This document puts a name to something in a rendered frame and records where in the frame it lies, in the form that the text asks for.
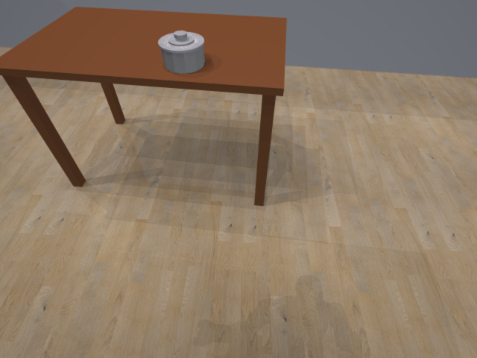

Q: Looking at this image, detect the lid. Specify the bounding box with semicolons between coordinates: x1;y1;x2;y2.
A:
158;32;204;53

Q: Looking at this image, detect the table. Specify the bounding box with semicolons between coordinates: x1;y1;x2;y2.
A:
0;7;287;206

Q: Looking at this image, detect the knob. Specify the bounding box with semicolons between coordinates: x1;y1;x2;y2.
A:
174;31;187;40

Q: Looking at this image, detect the pot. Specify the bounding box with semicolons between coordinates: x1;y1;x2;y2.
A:
161;46;205;74

